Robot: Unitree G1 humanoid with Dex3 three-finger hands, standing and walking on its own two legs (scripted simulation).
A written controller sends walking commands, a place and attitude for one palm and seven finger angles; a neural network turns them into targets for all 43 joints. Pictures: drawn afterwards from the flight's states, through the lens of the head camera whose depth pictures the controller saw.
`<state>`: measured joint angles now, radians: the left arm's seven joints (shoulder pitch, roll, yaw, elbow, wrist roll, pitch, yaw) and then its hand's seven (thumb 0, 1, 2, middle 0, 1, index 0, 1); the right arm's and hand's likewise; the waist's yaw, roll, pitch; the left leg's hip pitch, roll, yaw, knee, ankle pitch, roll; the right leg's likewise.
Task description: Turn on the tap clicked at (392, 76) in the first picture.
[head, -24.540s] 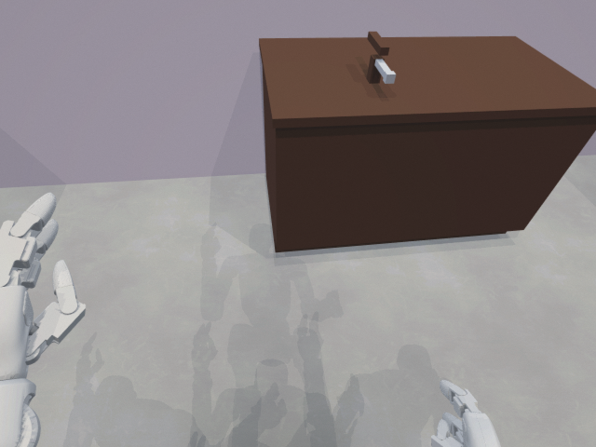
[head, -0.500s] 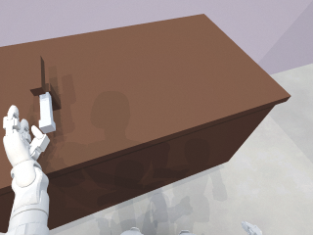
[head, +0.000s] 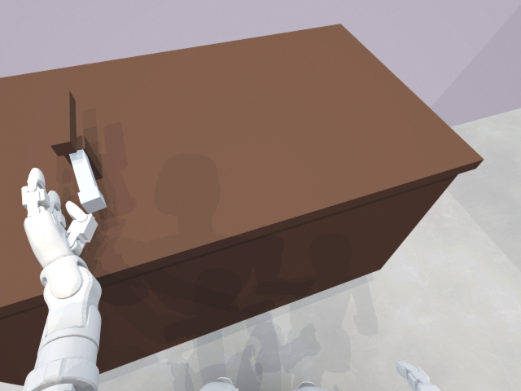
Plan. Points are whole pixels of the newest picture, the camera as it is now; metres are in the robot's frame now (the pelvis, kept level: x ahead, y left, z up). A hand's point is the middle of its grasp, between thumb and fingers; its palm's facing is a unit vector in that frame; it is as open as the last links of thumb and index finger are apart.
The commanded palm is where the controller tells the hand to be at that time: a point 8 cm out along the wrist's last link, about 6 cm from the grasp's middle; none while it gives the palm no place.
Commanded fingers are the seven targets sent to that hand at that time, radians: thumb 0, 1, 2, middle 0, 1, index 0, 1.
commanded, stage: push the lever round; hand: left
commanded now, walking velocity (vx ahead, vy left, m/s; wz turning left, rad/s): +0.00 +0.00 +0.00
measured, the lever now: (92, 200) +0.38 +0.29 +0.06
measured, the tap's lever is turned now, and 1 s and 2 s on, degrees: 10 36 64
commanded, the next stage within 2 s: none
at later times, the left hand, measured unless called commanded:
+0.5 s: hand (114, 209) +0.37 +0.25 +0.05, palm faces +0.69 -0.72 -0.07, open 7.8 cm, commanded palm +0.33 +0.27 +0.05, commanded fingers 0.00 0.90 0.90 -0.15 -0.15 -0.15 -0.15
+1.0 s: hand (137, 198) +0.39 +0.22 +0.05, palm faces +0.77 -0.63 -0.08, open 7.7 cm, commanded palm +0.35 +0.23 +0.05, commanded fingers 0.00 0.90 0.90 -0.15 -0.15 -0.15 -0.15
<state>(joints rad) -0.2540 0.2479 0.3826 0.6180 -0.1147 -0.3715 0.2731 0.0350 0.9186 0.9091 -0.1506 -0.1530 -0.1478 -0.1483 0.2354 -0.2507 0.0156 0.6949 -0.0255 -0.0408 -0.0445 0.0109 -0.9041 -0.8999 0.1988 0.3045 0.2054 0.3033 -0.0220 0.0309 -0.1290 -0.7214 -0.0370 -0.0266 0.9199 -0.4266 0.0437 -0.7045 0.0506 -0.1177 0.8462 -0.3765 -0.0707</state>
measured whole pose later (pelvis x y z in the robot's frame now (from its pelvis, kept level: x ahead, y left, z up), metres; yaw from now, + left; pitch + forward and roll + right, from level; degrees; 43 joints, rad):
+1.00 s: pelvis +0.00 -0.02 +0.00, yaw +0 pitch +14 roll -1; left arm -0.43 0.10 0.33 0.73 0.05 -0.31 0.72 0.02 0.94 0.92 -0.15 -0.15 -0.15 -0.15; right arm 0.23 -0.22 -0.02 0.73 -0.07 -0.01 0.00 0.01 -0.91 -0.90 0.20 0.30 0.20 0.30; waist -0.05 0.03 -0.16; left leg -0.73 -0.03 -0.03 0.91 -0.42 0.02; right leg -0.72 0.06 -0.12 0.85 -0.38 -0.09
